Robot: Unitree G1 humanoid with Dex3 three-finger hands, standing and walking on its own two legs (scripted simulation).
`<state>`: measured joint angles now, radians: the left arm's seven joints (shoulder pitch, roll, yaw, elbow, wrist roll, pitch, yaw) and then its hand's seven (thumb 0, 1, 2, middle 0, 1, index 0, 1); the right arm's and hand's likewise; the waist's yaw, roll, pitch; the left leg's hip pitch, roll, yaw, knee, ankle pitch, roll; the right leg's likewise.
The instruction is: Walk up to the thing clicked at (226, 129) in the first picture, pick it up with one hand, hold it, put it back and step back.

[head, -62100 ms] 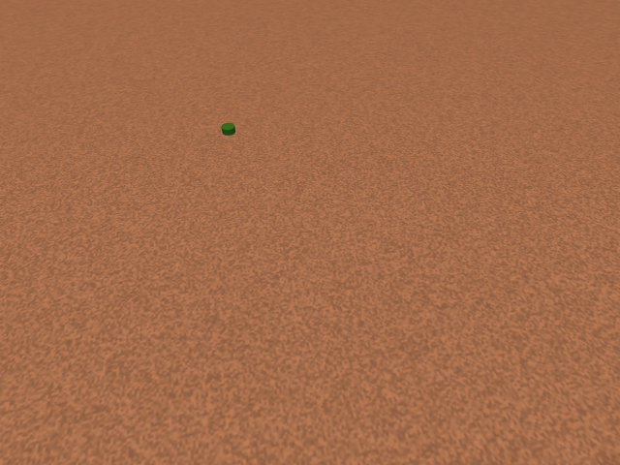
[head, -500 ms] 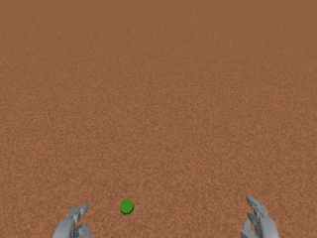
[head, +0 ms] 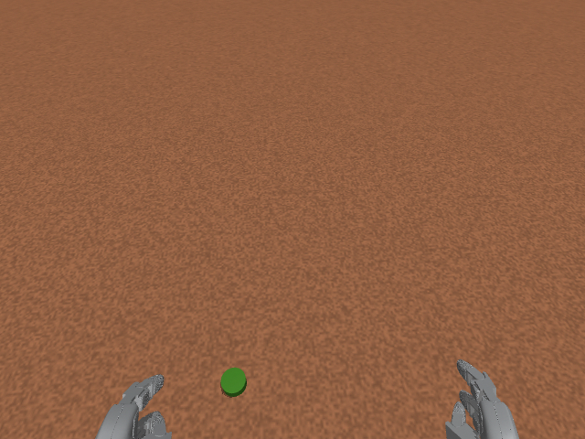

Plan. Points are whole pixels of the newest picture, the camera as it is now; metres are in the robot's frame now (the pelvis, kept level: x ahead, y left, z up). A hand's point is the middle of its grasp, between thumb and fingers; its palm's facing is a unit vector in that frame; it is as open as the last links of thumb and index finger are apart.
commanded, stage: home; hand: left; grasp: from above
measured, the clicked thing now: (233, 382) +0.44 +0.20 -0.69
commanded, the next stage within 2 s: stand in 0.12 s
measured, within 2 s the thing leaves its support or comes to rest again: neither
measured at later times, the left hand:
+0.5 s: hand out of the picture +0.12 +0.23 -0.10, palm faces +0.02 -0.94 -0.33, open 7.4 cm
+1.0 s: hand out of the picture +0.02 +0.25 -0.10, palm faces +0.05 -0.95 -0.32, open 7.4 cm
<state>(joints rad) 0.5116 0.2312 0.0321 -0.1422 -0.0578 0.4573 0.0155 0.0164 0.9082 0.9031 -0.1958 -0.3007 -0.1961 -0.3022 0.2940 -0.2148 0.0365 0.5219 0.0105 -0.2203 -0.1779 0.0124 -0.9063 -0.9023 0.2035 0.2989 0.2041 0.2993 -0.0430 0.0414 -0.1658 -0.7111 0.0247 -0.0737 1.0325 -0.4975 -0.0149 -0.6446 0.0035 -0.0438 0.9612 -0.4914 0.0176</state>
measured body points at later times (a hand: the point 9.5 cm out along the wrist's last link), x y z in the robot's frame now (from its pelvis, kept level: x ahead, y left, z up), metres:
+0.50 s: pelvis +0.00 +0.00 +0.03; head +0.02 +0.01 +0.48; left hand +0.12 +0.28 -0.08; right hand +0.11 -0.27 -0.08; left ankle +0.01 +0.12 -0.68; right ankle -0.01 -0.13 -0.68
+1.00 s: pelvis -0.02 +0.01 +0.06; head -0.02 +0.01 +0.51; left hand +0.02 +0.29 -0.08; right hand +0.06 -0.26 -0.08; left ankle +0.01 +0.12 -0.68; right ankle -0.01 -0.13 -0.68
